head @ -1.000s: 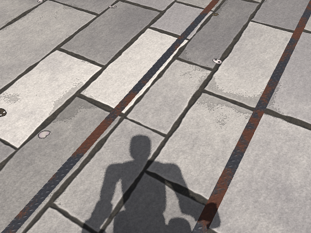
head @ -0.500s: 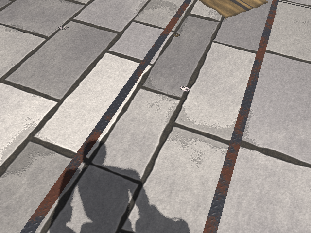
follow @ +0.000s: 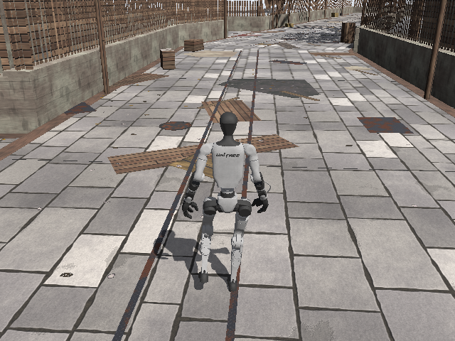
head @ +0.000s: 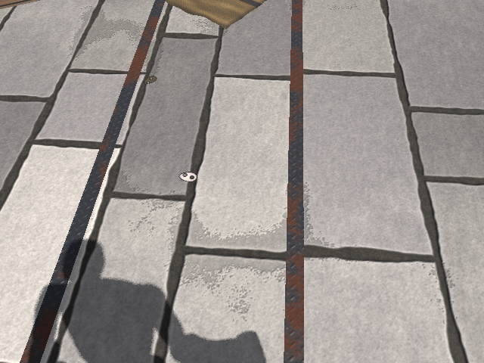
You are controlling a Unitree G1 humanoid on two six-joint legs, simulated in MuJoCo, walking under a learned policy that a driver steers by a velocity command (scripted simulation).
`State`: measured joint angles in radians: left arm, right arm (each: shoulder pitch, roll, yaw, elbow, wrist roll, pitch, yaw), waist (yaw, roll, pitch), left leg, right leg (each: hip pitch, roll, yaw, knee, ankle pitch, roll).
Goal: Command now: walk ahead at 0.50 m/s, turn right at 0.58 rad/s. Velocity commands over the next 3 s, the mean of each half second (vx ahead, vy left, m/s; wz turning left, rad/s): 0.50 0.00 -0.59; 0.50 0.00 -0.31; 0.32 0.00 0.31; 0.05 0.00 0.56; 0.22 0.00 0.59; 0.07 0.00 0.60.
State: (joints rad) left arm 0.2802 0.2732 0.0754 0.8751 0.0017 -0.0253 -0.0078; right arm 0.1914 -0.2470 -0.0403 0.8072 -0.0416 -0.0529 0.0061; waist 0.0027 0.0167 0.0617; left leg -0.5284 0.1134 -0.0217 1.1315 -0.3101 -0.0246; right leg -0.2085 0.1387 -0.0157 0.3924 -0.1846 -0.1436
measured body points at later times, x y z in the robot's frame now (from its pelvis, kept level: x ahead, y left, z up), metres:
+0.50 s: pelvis +0.28 +0.04 +0.00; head +0.30 +0.05 +0.45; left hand +0.43 +0.30 -0.13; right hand +0.32 -0.25 -0.10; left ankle +0.33 +0.13 -0.74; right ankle +0.20 -0.05 -0.65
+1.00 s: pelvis +0.50 -0.10 +0.00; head +0.52 -0.12 +0.45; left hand +0.70 +0.09 -0.12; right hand +0.42 -0.35 -0.14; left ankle +0.51 +0.06 -0.65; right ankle +0.49 -0.16 -0.74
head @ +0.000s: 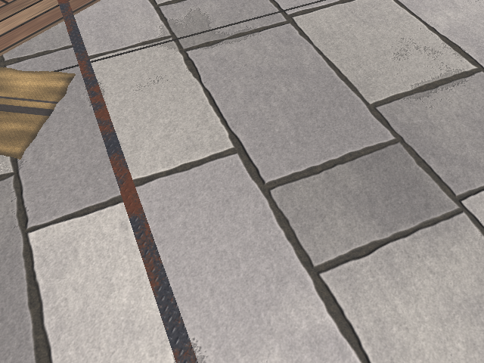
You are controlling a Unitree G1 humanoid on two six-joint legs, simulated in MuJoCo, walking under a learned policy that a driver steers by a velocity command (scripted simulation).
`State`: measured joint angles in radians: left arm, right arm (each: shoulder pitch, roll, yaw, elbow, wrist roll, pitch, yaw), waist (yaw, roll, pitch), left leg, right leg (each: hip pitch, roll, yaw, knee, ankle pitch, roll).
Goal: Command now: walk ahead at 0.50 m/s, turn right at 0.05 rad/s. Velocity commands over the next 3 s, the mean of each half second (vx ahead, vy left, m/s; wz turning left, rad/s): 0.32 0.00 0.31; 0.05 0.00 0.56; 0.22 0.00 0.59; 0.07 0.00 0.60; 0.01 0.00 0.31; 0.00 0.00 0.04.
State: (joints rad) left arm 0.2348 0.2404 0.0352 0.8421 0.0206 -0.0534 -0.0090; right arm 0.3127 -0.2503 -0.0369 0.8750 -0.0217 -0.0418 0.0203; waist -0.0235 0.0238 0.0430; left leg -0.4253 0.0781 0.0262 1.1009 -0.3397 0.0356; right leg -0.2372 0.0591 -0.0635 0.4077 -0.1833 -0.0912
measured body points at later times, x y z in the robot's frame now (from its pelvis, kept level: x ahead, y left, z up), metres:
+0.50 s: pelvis +0.21 +0.04 -0.01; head +0.26 +0.06 +0.43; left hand +0.25 +0.31 -0.15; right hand +0.37 -0.20 -0.13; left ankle +0.29 +0.11 -0.74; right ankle +0.17 -0.09 -0.65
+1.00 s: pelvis +0.27 +0.00 +0.00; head +0.30 -0.01 +0.45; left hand +0.24 +0.30 -0.10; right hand +0.50 -0.20 -0.13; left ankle +0.24 +0.09 -0.69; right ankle +0.32 -0.09 -0.74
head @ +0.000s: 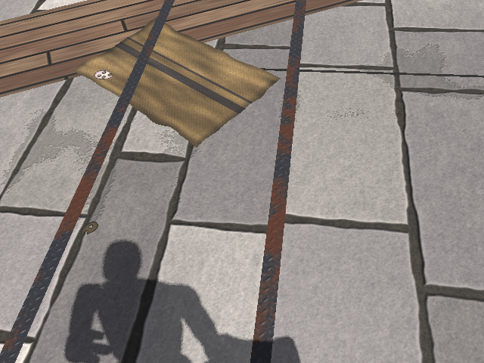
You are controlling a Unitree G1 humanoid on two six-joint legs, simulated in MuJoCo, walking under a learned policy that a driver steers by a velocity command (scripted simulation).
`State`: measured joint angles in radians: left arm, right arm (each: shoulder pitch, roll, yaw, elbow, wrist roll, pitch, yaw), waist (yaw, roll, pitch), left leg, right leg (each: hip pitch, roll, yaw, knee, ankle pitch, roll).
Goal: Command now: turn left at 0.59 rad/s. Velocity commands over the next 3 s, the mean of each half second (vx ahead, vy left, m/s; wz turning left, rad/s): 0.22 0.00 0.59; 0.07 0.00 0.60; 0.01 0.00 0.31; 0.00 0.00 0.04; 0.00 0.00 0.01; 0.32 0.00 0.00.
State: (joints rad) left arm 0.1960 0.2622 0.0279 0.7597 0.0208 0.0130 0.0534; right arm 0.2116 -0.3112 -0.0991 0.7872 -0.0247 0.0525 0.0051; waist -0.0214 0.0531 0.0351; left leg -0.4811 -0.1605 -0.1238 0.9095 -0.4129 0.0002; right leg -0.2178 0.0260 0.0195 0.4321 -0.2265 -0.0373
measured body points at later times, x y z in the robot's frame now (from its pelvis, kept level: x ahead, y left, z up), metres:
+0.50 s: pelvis +0.08 +0.07 -0.01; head +0.10 +0.10 +0.43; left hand +0.00 +0.35 -0.15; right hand +0.34 -0.12 -0.09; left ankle +0.08 +0.14 -0.74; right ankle +0.02 -0.09 -0.69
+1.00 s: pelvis +0.19 +0.10 -0.01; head +0.22 +0.12 +0.44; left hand +0.20 +0.43 -0.10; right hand +0.38 -0.12 -0.13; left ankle +0.08 +0.14 -0.74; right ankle +0.29 +0.05 -0.73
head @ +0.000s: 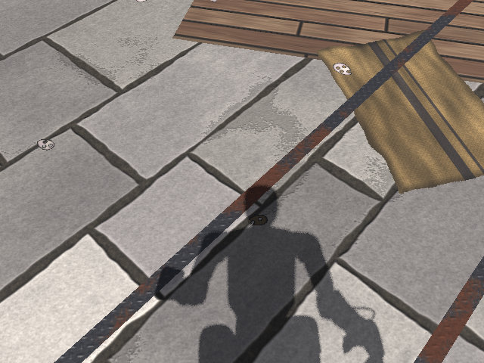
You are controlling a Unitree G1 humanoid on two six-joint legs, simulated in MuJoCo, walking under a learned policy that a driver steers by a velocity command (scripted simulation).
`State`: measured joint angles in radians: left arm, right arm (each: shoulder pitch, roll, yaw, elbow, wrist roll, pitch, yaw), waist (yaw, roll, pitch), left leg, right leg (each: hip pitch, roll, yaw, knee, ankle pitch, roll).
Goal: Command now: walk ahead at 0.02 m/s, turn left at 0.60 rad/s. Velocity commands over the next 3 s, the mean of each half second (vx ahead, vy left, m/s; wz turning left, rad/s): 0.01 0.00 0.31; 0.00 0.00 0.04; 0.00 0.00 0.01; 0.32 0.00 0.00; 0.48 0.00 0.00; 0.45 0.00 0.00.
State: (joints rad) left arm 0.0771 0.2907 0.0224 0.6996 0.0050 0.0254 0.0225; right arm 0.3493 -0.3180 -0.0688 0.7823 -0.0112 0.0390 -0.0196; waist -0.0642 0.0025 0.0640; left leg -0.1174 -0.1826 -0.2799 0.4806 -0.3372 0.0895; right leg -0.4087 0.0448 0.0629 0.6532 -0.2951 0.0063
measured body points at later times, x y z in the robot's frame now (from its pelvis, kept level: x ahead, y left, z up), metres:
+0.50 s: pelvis +0.02 +0.00 +0.01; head +0.03 +0.01 +0.45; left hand +0.05 +0.27 -0.13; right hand +0.17 -0.24 -0.12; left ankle -0.01 +0.10 -0.74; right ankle +0.06 -0.11 -0.73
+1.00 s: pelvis +0.04 +0.01 +0.01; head +0.04 +0.02 +0.46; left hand +0.03 +0.27 -0.14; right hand +0.10 -0.24 -0.14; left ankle -0.01 +0.10 -0.73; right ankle +0.06 -0.11 -0.73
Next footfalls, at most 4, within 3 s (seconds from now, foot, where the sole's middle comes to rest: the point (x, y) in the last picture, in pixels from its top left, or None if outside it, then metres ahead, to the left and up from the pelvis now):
0.02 right None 0.10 -0.10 -0.77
0.44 left None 0.03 0.10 -0.77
2.24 left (220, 347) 0.49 0.07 -0.77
2.78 right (255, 238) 0.82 -0.06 -0.77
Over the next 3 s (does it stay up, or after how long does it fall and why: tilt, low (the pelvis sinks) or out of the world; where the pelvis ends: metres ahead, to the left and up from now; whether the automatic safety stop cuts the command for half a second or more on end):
stays up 0.76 -0.01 0.01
